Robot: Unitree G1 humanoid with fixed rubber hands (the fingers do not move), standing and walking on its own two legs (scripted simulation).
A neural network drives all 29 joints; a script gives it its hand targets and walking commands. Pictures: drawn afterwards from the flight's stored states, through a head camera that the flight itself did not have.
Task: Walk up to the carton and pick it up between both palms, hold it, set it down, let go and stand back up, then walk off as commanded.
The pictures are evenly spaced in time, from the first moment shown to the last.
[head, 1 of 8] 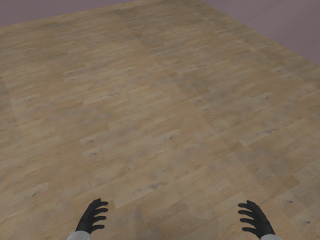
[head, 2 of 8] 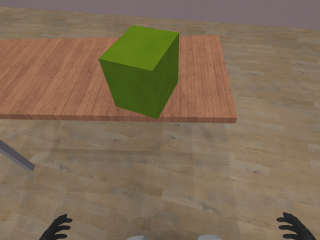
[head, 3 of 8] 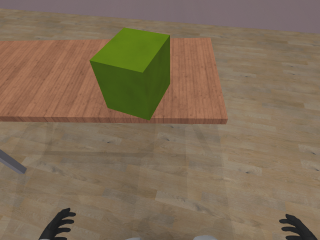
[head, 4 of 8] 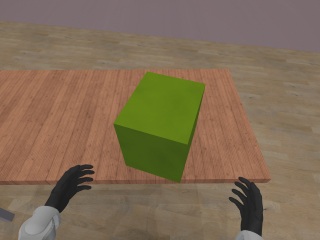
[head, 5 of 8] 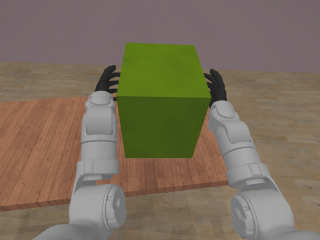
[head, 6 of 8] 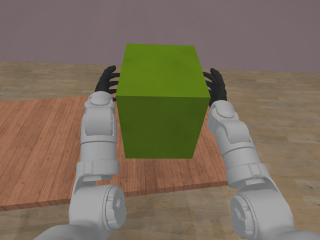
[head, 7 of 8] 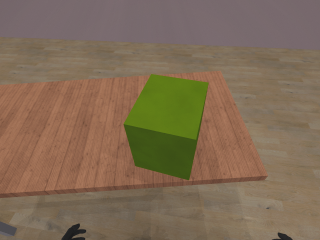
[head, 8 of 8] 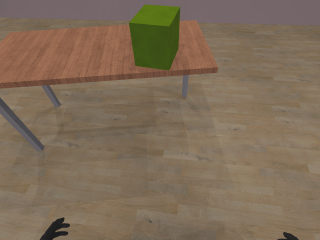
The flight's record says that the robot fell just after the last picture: no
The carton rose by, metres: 0.19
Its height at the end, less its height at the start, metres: +0.00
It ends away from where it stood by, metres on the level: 0.04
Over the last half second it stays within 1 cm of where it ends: yes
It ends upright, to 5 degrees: yes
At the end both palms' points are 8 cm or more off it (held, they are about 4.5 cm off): yes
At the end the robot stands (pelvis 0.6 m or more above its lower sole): yes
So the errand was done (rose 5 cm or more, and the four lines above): yes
